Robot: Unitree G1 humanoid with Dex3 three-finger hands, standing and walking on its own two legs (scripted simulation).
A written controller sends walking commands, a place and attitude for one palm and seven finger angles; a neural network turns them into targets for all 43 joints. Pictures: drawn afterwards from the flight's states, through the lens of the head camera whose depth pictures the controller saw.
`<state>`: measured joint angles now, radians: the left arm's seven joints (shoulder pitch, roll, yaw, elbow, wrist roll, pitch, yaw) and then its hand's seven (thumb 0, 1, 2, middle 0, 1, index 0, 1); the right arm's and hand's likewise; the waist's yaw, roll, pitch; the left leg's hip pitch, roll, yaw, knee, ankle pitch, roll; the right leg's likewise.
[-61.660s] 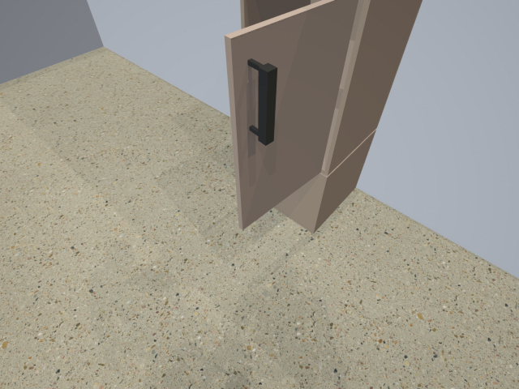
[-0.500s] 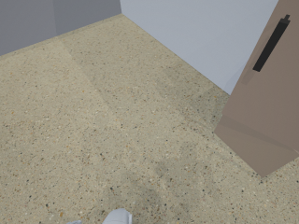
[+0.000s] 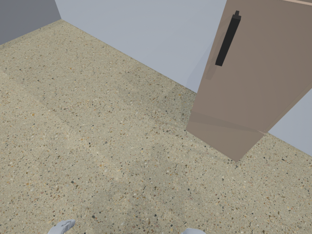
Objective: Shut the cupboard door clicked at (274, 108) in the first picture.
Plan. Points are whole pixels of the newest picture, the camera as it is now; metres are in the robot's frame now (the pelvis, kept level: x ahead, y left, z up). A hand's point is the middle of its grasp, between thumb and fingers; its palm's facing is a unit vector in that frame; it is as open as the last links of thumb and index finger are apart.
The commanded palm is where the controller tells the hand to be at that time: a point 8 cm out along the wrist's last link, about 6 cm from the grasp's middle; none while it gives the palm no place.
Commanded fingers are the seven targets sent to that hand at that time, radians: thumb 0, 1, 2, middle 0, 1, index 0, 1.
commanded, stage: turn to face it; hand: left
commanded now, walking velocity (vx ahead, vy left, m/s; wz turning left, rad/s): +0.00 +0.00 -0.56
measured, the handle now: (227, 39) +0.71 -0.20 +0.11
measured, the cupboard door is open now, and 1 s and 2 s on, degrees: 18 18 18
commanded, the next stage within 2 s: take the last steps up to it in 0.50 s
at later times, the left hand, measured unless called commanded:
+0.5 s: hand (100, 229) +0.15 +0.17 -0.19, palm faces -0.19 -0.96 -0.18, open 7.4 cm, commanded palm none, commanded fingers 0.00 0.90 0.90 -0.20 -0.30 -0.20 -0.30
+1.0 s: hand (119, 219) +0.18 +0.12 -0.17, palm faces -0.33 -0.92 -0.21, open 7.4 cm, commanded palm none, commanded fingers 0.00 0.90 0.90 -0.20 -0.30 -0.20 -0.30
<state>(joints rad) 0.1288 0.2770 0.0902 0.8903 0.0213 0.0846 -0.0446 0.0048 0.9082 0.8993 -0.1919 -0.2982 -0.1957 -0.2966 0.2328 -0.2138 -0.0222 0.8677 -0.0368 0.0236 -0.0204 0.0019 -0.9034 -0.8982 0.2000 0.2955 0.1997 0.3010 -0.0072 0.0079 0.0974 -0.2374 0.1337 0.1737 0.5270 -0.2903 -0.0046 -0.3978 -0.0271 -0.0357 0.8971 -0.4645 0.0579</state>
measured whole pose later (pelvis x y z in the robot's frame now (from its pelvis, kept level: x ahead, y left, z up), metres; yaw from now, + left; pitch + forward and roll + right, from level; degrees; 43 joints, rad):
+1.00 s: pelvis +0.08 -0.06 +0.00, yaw -21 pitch +1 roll +0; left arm 0.29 0.19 0.06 1.02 0.03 -0.01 -0.01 0.00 0.91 0.90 -0.19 -0.30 -0.20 -0.30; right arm 0.28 -0.24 -0.06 1.02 -0.04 0.03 0.00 0.01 -0.91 -0.90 0.20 0.29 0.20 0.30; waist -0.02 0.02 0.01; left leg -0.49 0.08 0.07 1.02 -0.43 -0.02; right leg -0.08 0.04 -0.04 0.39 -0.32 -0.06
